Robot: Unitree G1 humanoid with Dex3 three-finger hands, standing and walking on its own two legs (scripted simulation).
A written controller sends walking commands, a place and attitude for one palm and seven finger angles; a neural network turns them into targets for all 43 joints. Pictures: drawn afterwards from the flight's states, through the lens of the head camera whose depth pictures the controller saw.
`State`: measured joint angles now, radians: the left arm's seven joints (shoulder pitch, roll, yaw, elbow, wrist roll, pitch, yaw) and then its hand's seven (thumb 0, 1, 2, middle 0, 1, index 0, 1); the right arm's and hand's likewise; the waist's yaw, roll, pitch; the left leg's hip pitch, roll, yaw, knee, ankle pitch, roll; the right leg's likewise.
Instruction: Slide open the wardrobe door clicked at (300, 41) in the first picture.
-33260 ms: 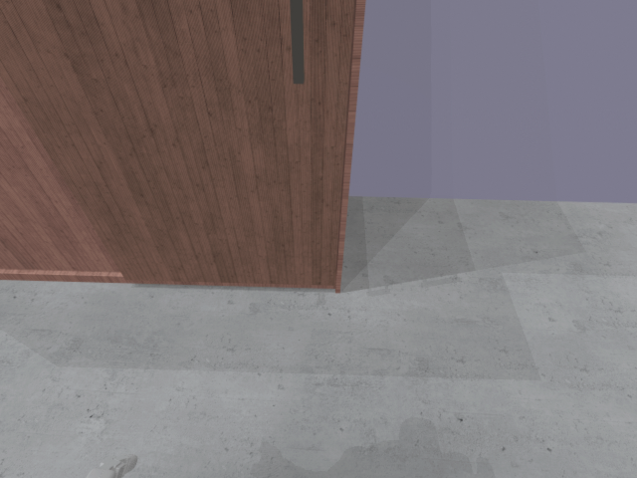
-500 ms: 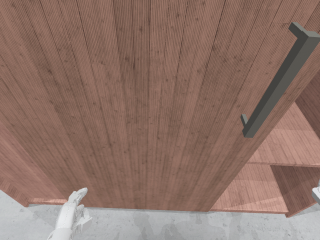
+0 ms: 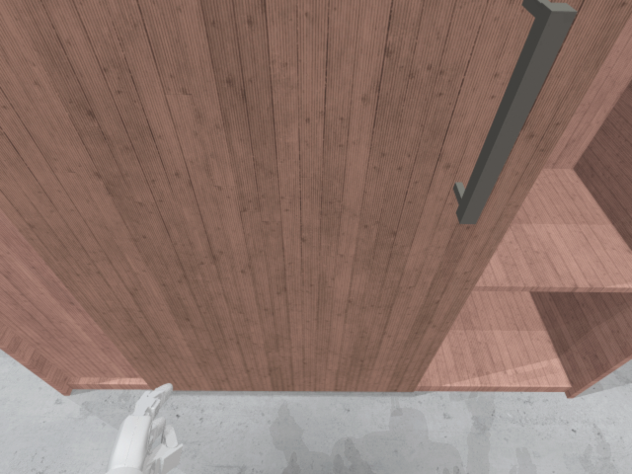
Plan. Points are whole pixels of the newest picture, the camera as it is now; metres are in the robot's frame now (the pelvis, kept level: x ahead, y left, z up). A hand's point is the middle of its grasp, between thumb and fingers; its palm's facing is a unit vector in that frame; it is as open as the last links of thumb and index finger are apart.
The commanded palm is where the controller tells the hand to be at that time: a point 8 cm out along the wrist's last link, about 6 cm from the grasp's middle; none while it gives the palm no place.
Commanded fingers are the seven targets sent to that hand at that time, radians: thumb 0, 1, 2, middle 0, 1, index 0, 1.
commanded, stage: step back with the hand held close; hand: right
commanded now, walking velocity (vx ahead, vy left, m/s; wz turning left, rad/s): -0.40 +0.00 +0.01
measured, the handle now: (495, 125) +0.45 -0.18 +0.24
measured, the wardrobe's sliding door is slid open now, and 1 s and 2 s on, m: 0.50 0.50 0.50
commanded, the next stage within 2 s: stop stepping back and stand still in 0.60 s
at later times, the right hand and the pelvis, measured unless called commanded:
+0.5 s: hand out of the picture +0.15 -0.28 +0.18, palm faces +0.52 +0.73 -0.45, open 7.4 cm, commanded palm +0.09 -0.30 +0.19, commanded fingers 0.00 -0.90 -0.90 0.20 0.30 0.20 0.30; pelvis -0.04 +0.00 +0.00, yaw -1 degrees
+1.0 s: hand out of the picture +0.13 -0.32 +0.17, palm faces +0.49 +0.82 -0.30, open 7.4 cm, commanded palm +0.06 -0.34 +0.19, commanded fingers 0.00 -0.90 -0.90 0.20 0.30 0.20 0.30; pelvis -0.09 -0.04 +0.00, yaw +2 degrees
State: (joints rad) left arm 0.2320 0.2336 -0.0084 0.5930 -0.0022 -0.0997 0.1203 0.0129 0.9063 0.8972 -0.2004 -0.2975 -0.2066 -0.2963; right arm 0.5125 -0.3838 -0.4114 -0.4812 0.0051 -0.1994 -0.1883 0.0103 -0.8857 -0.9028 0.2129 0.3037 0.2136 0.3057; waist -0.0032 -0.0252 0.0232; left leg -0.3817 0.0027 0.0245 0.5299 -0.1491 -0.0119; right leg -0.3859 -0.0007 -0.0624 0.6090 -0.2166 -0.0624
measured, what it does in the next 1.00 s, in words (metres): walks backwards: left foot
